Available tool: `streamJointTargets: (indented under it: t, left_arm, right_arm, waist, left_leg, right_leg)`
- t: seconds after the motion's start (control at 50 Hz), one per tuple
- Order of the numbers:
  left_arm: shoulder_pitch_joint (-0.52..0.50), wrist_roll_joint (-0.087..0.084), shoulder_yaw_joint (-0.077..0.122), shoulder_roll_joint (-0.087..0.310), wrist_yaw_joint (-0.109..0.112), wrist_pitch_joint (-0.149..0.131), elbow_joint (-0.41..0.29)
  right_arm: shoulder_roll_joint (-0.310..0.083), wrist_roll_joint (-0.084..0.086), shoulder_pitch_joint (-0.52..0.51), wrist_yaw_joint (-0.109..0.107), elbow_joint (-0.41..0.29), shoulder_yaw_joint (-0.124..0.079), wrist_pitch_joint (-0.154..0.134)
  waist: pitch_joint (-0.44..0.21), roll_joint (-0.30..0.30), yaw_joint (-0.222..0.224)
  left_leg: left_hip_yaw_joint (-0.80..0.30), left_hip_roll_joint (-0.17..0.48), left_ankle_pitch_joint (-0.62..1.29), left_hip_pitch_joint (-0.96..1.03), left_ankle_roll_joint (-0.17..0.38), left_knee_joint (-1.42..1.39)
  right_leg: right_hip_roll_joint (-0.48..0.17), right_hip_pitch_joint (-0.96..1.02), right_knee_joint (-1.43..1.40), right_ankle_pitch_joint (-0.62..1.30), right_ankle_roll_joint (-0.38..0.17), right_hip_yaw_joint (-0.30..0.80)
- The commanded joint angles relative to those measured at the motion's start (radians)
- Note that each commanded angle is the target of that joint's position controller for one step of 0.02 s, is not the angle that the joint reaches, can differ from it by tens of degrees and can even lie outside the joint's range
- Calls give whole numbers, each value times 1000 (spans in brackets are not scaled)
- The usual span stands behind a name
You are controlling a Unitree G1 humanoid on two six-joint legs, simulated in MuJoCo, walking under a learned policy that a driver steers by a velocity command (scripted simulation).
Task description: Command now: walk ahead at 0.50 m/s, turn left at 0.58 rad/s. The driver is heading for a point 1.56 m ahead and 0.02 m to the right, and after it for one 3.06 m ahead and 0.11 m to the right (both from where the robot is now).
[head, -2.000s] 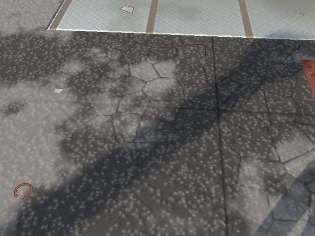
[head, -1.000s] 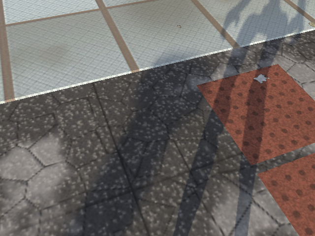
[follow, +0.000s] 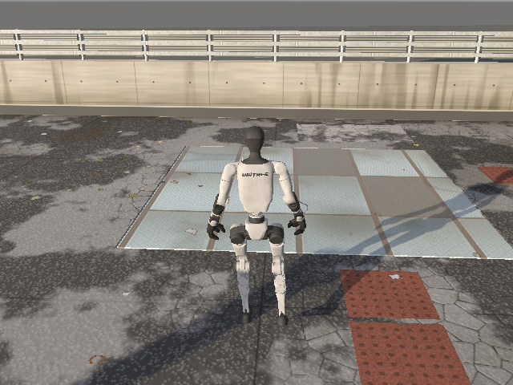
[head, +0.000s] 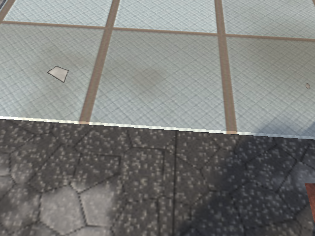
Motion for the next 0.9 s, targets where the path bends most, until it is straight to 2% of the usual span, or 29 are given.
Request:
streamJointTargets:
  t: [0.02,0.08,0.16,0.2,0.26,0.32,0.34,0.36,0.38,0.4,0.42,0.44,0.46,0.48,0.5,0.54,0.6,0.64,0.72,0.76,0.8,0.82,0.84,0.86,0.88,0.9]
  left_arm:
    - [-21,22,32,128,3,-20,-95]
    - [-38,33,23,86,4,7,-107]
    - [-187,28,5,49,-3,8,-146]
    - [-249,19,1,48,-13,1,-161]
    - [-294,9,8,76,-26,-11,-183]
    - [-242,10,20,102,-36,-25,-172]
    - [-185,13,26,107,-34,-29,-156]
    - [-97,23,40,131,-29,-34,-134]
    - [47,37,52,179,-23,-36,-120]
    - [163,43,78,265,-28,-24,-72]
    - [175,9,60,181,-37,-21,-65]
    - [128,3,42,122,-35,-15,-74]
    - [76,15,32,105,-32,-7,-85]
    - [43,20,24,86,-31,-2,-80]
    - [27,28,16,71,-29,-3,-79]
    - [33,22,13,68,-28,-6,-67]
    - [61,9,24,119,-21,-6,-42]
    - [77,5,27,136,-16,2,-29]
    - [139,-6,26,152,-16,15,5]
    - [171,-9,25,157,-16,24,24]
    - [179,-12,28,170,-13,35,36]
    - [174,-12,31,179,-11,41,41]
    - [156,-14,33,189,-8,46,40]
    - [152,-13,28,177,-5,49,40]
    - [140,2,11,141,-2,46,22]
    - [226,15,-23,42,-5,27,-10]
  right_arm:
    - [-106,-12,30,-12,-78,-26,-19]
    - [-138,-6,51,-28,-73,-35,-25]
    - [-152,3,105,-49,-55,-40,-16]
    - [-157,5,130,-53,-46,-41,-12]
    - [-155,11,170,-55,-29,-41,-4]
    - [-141,4,169,-60,-19,-38,1]
    - [-131,3,158,-59,-19,-34,4]
    - [-103,-2,154,-56,-24,-24,3]
    - [-59,-16,151,-53,-42,-4,0]
    - [-3,13,302,-54,-50,12,-10]
    - [-82,22,294,-56,-31,4,-17]
    - [-137,22,179,-54,-42,-11,-18]
    - [-131,9,104,-54,-60,-7,-18]
    - [-119,-7,56,-51,-75,-8,-23]
    - [-106,-11,56,-46,-78,-9,-25]
    - [-71,-6,78,-40,-71,-2,-22]
    - [-37,-14,4,-38,-98,14,-22]
    - [-22,-13,-55,-34,-108,23,-27]
    - [-21,-2,-170,-19,-129,27,-35]
    - [-29,4,-215,-11,-147,25,-38]
    - [-43,5,-234,-2,-161,20,-42]
    - [-55,4,-217,0,-159,15,-44]
    - [-73,0,-160,-1,-144,5,-46]
    - [-108,-7,-41,-7,-106,-15,-45]
    - [-164,-15,130,-18,-69,-37,-42]
    - [-271,-31,237,-24,-55,-60,-33]
  waist:
    - [-142,52,5]
    - [-116,39,16]
    - [-74,79,-38]
    - [-62,97,-63]
    - [-57,107,-78]
    - [-64,142,-52]
    - [-77,151,-19]
    - [-133,141,22]
    - [-263,52,84]
    - [-378,-282,38]
    - [-327,-248,61]
    - [-189,-137,83]
    - [-128,-61,68]
    - [-71,-40,50]
    - [-66,-63,23]
    - [-76,-95,5]
    - [-59,-74,18]
    - [-55,-66,37]
    - [-33,-69,80]
    - [-19,-72,91]
    - [-9,-80,80]
    - [-17,-85,62]
    - [-46,-85,19]
    - [-121,-67,-40]
    - [-245,-25,-116]
    - [-387,210,-107]
  left_leg:
    - [-402,257,222,314,207,-305]
    - [-327,227,322,217,212,-336]
    - [-266,167,225,173,155,-330]
    - [-277,162,155,164,136,-320]
    - [-353,193,100,216,125,-266]
    - [-406,232,128,294,104,-192]
    - [-401,218,185,299,89,-148]
    - [-369,168,278,285,63,-39]
    - [-300,112,178,178,27,219]
    - [-179,-38,-242,-185,-52,559]
    - [-220,1,-377,-343,-61,702]
    - [-222,40,-292,-391,-58,743]
    - [-178,78,-222,-368,-58,724]
    - [-159,108,-173,-354,-59,661]
    - [-148,141,-136,-304,-59,609]
    - [-114,156,-120,-253,-68,535]
    - [-80,172,-46,-272,-88,376]
    - [-64,169,65,-251,-93,248]
    - [-30,134,211,-173,-96,59]
    - [-28,123,202,-167,-84,12]
    - [-26,114,146,-156,-59,-29]
    - [-20,106,118,-119,-45,-50]
    - [1,84,112,-25,-26,-83]
    - [22,60,120,152,1,-108]
    - [-74,156,144,422,51,-72]
    - [-494,412,33,794,199,-104]
  right_leg:
    - [-62,-269,-59,94,-7,68]
    - [-44,-242,-191,166,34,41]
    - [8,-216,-493,411,57,34]
    - [38,-169,-606,482,56,30]
    - [58,-137,-689,471,40,52]
    - [52,-81,-729,388,-1,46]
    - [61,-8,-764,378,-23,23]
    - [52,134,-781,374,-55,22]
    - [-94,372,-759,363,-122,168]
    - [-295,701,-842,150,-296,618]
    - [-331,701,-927,-90,-306,785]
    - [-293,586,-940,-102,-263,650]
    - [-251,472,-948,-4,-237,525]
    - [-213,374,-970,105,-234,441]
    - [-182,316,-988,189,-223,378]
    - [-151,272,-1019,294,-228,303]
    - [-157,256,-1059,406,-248,225]
    - [-140,255,-1069,432,-233,166]
    - [-127,263,-1056,443,-205,100]
    - [-152,305,-1038,440,-198,109]
    - [-181,355,-1007,472,-184,120]
    - [-189,373,-979,521,-174,119]
    - [-177,374,-912,644,-159,97]
    - [-135,347,-773,776,-136,55]
    - [-89,206,-539,688,-99,12]
    - [60,-193,-142,269,-23,-54]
